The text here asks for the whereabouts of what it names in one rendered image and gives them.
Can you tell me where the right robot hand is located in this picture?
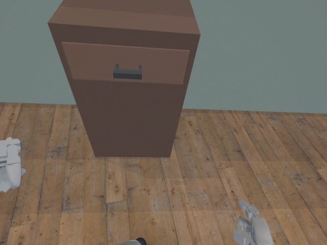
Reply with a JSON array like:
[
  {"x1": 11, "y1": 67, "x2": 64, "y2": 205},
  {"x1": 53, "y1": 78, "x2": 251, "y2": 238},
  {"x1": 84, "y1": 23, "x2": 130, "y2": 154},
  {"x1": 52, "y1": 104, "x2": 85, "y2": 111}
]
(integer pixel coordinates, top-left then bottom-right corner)
[{"x1": 233, "y1": 199, "x2": 274, "y2": 245}]

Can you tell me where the drawer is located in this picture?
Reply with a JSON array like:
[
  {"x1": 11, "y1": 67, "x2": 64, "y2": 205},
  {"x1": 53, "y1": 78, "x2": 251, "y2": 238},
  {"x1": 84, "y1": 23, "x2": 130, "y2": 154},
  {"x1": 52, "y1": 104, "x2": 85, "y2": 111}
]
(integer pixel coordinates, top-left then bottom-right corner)
[{"x1": 62, "y1": 42, "x2": 190, "y2": 84}]

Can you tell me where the cabinet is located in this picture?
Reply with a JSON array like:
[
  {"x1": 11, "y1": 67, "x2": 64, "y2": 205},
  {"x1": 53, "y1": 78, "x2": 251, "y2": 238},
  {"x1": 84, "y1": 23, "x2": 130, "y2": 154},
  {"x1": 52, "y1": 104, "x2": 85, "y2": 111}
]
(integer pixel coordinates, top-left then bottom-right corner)
[{"x1": 48, "y1": 0, "x2": 201, "y2": 157}]

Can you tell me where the left robot hand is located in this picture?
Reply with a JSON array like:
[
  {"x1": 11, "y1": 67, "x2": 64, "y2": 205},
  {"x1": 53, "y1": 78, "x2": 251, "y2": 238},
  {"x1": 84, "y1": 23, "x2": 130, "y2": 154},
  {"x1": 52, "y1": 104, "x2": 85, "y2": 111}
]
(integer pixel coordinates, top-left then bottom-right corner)
[{"x1": 0, "y1": 137, "x2": 26, "y2": 193}]

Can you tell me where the handle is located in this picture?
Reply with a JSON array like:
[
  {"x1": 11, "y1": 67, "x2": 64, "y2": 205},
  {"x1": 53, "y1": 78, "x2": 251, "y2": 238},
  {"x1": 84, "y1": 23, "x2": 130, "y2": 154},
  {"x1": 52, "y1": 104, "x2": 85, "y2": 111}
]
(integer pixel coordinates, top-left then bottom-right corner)
[{"x1": 113, "y1": 64, "x2": 142, "y2": 80}]

